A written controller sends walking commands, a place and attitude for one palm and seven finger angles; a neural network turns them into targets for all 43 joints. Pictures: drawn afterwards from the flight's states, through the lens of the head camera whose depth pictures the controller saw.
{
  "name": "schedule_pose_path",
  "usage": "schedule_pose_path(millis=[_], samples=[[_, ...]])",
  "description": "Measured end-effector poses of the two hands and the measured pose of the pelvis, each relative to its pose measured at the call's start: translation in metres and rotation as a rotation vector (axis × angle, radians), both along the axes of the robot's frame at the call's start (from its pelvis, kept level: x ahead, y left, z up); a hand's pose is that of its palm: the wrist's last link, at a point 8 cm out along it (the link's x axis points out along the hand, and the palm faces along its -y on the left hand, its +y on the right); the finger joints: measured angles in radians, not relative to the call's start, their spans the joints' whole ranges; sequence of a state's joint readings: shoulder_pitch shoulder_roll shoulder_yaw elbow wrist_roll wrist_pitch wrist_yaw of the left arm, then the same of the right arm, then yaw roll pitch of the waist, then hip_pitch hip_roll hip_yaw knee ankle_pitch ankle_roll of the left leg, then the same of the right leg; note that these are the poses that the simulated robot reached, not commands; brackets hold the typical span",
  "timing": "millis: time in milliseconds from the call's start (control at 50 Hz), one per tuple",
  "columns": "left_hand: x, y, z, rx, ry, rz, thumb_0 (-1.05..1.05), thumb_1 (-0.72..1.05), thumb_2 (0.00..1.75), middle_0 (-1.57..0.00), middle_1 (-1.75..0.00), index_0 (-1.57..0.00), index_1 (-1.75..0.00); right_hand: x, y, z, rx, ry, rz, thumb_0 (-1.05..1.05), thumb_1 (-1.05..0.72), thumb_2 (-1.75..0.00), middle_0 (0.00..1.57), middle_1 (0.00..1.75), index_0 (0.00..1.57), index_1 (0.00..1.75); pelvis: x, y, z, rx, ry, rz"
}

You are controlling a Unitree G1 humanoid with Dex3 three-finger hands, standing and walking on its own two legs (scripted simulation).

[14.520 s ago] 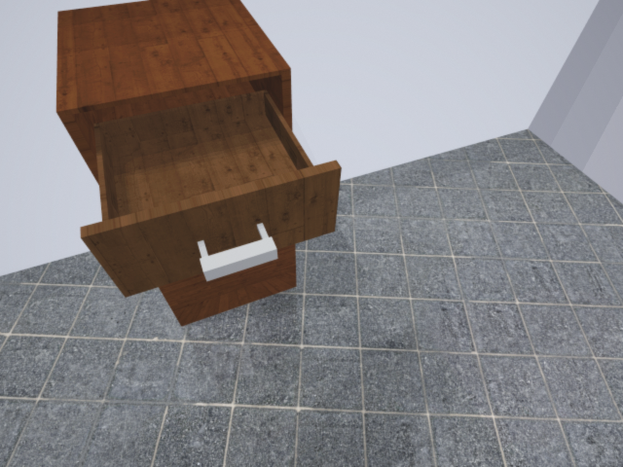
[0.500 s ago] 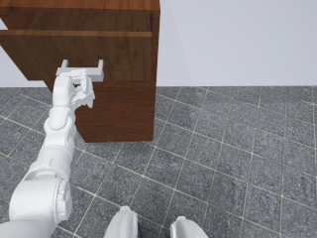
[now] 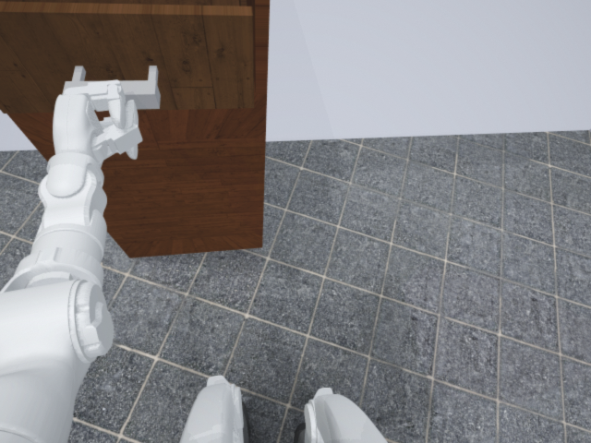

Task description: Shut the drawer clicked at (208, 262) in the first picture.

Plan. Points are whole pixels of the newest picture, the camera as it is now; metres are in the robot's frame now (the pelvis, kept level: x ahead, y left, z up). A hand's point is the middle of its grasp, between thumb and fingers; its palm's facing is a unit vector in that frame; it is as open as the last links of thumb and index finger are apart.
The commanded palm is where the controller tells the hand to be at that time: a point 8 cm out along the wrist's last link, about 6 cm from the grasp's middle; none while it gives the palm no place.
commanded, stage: push the drawer shut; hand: left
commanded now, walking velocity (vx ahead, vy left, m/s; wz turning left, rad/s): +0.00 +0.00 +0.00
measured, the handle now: (115, 84) +0.59 +0.21 +0.08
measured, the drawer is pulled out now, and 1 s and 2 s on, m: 0.04 0.00 0.00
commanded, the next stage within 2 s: pull the fist back off the drawer in 0.56 s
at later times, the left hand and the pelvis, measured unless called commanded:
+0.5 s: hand (129, 103) +0.56 +0.19 +0.08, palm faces +0.06 -1.00 -0.04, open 3.1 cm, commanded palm +0.58 +0.20 +0.08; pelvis +0.00 +0.00 -0.01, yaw +0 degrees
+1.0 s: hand (129, 103) +0.56 +0.19 +0.08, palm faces +0.06 -1.00 -0.04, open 3.2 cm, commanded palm +0.55 +0.20 +0.08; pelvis -0.02 +0.01 -0.02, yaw -1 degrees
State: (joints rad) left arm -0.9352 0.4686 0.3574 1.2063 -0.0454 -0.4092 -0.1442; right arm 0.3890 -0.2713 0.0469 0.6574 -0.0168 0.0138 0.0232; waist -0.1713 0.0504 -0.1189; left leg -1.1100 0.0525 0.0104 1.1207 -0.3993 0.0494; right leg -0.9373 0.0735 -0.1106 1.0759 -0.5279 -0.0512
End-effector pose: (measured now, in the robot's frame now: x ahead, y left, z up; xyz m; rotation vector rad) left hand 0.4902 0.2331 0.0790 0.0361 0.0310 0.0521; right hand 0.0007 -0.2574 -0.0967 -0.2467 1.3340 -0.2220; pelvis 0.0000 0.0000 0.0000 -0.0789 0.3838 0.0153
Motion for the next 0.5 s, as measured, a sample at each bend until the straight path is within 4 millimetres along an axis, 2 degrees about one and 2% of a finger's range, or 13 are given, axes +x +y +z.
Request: schedule_pose_path(millis=[340, 500], samples=[[0.038, 0.0, 0.002, -0.002, 0.002, 0.012, 0.03, 0.7, 0.9, -1.4, -1.6, -1.4, -1.6, -0.027, 0.006, 0.0, -0.017, 0.093, -0.022, 0.01, -0.9, -0.9, 0.2, 0.3, 0.2, 0.3, -0.001, 0.004, -0.008, -0.019, 0.054, 0.0], [0.041, 0.008, 0.001, 0.004, 0.015, 0.012, 0.0, 0.6, 0.91, -1.4, -1.6, -1.4, -1.6, -0.042, 0.01, 0.0, -0.018, 0.138, -0.02, 0.01, -0.9, -0.9, 0.2, 0.3, 0.2, 0.3, -0.005, 0.005, -0.012, -0.029, 0.067, 0.009]])
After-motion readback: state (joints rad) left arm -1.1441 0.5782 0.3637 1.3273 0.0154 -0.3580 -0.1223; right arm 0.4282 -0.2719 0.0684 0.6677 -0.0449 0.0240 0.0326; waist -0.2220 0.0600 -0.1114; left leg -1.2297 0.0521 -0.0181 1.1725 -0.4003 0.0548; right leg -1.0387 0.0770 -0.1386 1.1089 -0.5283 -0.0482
